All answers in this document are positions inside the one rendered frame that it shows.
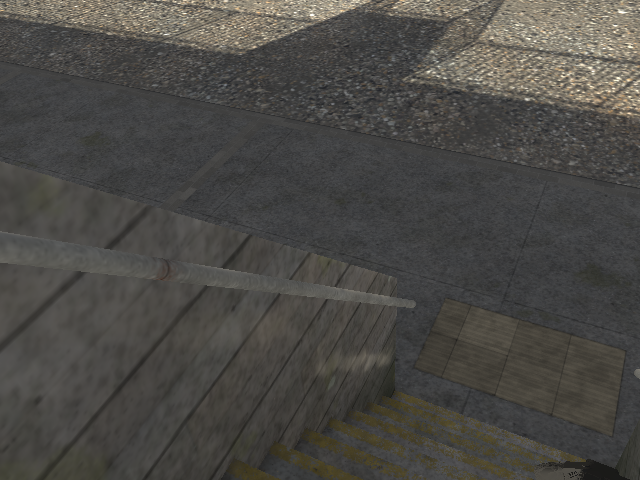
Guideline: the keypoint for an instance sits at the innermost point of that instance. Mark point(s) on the stairs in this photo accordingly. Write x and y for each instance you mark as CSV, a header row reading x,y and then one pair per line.
x,y
403,438

